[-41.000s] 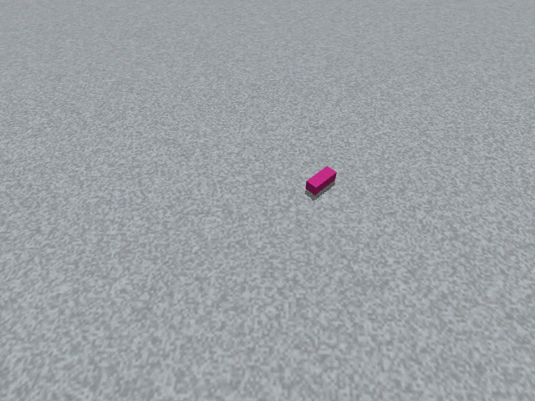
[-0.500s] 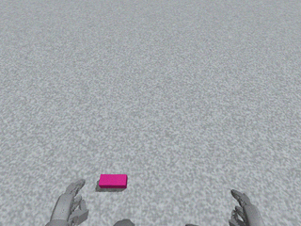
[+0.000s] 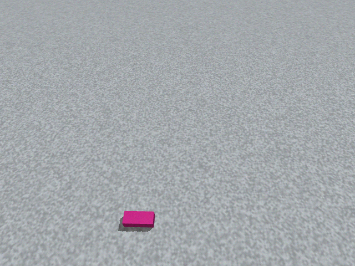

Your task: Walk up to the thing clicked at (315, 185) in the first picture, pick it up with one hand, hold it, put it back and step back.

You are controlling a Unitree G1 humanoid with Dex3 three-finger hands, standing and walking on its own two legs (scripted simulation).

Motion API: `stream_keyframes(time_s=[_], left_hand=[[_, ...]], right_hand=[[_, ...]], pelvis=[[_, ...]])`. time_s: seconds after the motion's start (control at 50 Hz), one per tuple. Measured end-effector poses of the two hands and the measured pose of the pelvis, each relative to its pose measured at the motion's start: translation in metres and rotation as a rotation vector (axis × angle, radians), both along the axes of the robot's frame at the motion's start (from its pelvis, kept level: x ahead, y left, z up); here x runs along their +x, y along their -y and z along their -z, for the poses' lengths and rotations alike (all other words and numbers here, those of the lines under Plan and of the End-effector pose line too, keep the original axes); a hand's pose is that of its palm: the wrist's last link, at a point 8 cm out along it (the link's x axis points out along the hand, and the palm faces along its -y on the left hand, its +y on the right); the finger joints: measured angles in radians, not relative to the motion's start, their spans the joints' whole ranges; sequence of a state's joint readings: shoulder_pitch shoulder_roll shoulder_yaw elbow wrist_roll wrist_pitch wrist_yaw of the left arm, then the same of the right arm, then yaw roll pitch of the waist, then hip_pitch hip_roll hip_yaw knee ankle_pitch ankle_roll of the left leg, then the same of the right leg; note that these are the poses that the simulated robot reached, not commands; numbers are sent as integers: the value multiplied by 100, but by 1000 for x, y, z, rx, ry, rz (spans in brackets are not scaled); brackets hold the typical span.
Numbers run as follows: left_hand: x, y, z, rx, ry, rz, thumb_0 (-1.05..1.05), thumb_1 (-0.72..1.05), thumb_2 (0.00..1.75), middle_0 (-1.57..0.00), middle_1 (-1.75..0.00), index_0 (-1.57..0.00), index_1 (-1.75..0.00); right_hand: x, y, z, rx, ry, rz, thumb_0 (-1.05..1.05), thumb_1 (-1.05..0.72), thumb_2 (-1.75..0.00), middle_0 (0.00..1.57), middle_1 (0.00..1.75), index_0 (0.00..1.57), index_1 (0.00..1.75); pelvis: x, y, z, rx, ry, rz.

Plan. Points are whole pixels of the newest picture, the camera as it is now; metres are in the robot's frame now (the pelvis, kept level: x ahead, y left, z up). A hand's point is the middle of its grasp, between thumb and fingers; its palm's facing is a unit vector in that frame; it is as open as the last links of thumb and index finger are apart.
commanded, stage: stand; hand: left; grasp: from above
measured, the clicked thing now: (139, 219) +0.46 +0.25 -0.74
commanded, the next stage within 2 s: step back in 1.94 s
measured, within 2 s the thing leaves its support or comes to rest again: neither
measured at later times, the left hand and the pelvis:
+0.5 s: hand out of the picture +0.06 +0.24 -0.15, palm faces +0.01 -0.94 -0.34, open 7.4 cm; pelvis +0.00 +0.00 +0.01, yaw +0 degrees
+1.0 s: hand out of the picture +0.07 +0.24 -0.15, palm faces +0.00 -0.94 -0.34, open 7.4 cm; pelvis +0.00 -0.01 +0.01, yaw -1 degrees
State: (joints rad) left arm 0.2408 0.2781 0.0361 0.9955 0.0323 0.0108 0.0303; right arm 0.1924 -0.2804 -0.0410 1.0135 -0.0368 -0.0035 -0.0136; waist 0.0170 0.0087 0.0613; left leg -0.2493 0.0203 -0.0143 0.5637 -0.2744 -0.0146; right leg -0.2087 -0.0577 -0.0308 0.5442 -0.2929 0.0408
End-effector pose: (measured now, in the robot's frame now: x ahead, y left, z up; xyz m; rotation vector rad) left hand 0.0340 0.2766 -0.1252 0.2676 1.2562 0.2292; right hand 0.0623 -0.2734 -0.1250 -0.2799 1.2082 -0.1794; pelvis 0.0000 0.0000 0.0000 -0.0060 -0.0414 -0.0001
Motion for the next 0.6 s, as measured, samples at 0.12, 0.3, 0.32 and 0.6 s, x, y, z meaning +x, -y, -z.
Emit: stream_keyframes(time_s=[0.12, 0.3, 0.32, 0.6], left_hand=[[-2, -2, -5, 7, -24, -11, 1, 91, 90, -20, -30, -20, -30], [9, -7, -11, 21, -8, -3, 1, 91, 90, -20, -30, -20, -30], [11, -7, -12, 22, -5, -2, 1, 91, 90, -20, -30, -20, -30], [16, -8, -14, 19, -13, 14, 1, 91, 90, -20, -30, -20, -30]], right_hand=[[1, -2, -2, 9, -12, 6, 0, -90, -89, 20, 30, 20, 30], [4, 3, -7, 2, -6, 12, 0, -90, -89, 20, 30, 20, 30], [4, 4, -8, 0, -6, 13, 0, -90, -89, 20, 30, 20, 30], [-8, 16, -11, -15, -40, 26, 0, -90, -89, 20, 30, 20, 30]], pelvis=[[1, 0, -6, 1, 13, 1], [0, 1, -11, 2, 26, 3], [0, 1, -11, 2, 27, 3], [-2, 4, -13, 4, 23, 5]])
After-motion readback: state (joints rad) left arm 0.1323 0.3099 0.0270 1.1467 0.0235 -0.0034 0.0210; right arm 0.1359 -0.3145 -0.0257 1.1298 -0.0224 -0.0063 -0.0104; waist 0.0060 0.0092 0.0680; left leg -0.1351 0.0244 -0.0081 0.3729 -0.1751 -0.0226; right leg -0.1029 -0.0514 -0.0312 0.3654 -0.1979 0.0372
